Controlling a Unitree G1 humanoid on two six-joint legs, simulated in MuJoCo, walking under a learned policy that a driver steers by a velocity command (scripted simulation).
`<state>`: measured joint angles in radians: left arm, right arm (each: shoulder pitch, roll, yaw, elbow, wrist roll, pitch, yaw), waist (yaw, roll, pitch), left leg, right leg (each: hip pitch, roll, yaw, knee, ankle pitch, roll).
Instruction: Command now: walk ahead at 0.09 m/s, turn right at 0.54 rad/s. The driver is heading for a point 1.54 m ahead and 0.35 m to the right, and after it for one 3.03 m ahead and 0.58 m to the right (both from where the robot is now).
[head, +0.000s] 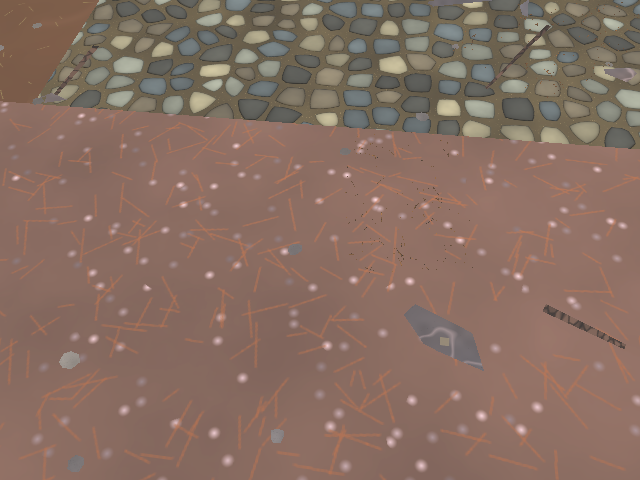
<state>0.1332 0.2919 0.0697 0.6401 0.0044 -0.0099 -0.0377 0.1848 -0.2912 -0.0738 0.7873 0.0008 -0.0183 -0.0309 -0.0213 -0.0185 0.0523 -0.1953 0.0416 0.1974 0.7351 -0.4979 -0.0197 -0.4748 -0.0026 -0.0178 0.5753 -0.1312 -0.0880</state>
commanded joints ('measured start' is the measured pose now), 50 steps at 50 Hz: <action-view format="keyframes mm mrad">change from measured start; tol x16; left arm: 1 193 250 68 -69 12 -4 21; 6 4 156 44 -100 -3 21 44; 50 -51 78 2 -47 9 10 48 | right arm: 1 75 -105 -7 -82 -19 -19 23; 21 24 -258 -62 -76 -37 3 15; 50 0 -76 -7 -47 2 38 4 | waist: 1 77 -163 -460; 5 9 -40 -172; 19 -6 -145 -171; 22 26 285 -121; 39 31 187 -130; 42 31 -245 -203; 50 5 -127 -128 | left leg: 1 -425 -88 -293 641 -211 -44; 19 -54 -67 -264 -303 285 1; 22 16 381 -731 -468 462 292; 27 17 193 -371 -421 524 201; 38 89 244 -270 -319 682 214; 40 -48 186 -202 -212 527 101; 42 -333 24 -163 152 -153 -48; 50 -189 29 -217 108 87 -84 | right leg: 1 657 -373 614 -137 735 -353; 4 355 -230 407 -222 256 -190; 18 193 -111 499 -198 -46 -94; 22 -169 112 172 406 -477 100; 27 -176 54 108 643 -257 171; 37 98 13 -20 81 -247 140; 40 418 -17 47 -242 116 56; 41 597 -266 335 -194 522 -21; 43 409 -342 376 -223 455 -227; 50 322 -178 180 -211 367 -122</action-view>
